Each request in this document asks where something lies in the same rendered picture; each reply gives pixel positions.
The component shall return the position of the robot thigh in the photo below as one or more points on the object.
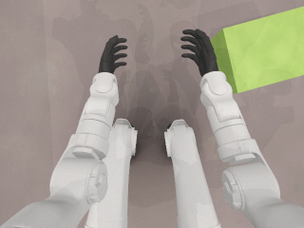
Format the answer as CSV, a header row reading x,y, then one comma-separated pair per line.
x,y
111,212
194,203

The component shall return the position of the left robot thigh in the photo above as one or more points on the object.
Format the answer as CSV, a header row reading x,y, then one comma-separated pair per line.
x,y
111,212

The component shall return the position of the left robot hand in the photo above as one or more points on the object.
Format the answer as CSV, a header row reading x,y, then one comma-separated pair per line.
x,y
107,62

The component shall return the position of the robot left forearm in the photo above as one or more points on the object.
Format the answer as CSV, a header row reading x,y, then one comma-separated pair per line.
x,y
91,138

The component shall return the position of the robot left upper arm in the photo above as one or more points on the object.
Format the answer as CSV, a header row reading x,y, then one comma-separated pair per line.
x,y
76,184

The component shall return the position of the carton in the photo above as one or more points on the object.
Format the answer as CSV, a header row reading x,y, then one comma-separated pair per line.
x,y
261,52

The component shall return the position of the robot right upper arm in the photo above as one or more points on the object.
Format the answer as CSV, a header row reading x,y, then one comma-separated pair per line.
x,y
252,189

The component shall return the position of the robot right forearm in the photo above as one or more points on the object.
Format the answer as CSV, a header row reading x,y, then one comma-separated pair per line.
x,y
235,144

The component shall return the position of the right robot thigh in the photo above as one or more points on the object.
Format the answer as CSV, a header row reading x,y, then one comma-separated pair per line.
x,y
194,203

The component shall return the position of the right robot hand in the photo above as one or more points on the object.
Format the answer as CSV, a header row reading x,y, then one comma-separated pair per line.
x,y
204,56

